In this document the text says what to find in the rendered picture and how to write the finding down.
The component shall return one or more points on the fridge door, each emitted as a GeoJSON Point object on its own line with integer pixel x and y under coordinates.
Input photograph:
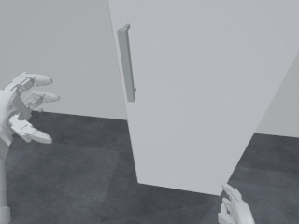
{"type": "Point", "coordinates": [205, 72]}

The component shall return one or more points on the handle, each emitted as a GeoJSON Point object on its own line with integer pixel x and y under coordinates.
{"type": "Point", "coordinates": [126, 62]}

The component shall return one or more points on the robot right hand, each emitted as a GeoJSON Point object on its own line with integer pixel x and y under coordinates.
{"type": "Point", "coordinates": [239, 210]}

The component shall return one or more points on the robot left hand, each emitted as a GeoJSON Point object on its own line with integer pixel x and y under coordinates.
{"type": "Point", "coordinates": [11, 104]}

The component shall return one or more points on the robot left forearm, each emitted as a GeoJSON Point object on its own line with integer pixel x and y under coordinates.
{"type": "Point", "coordinates": [5, 141]}

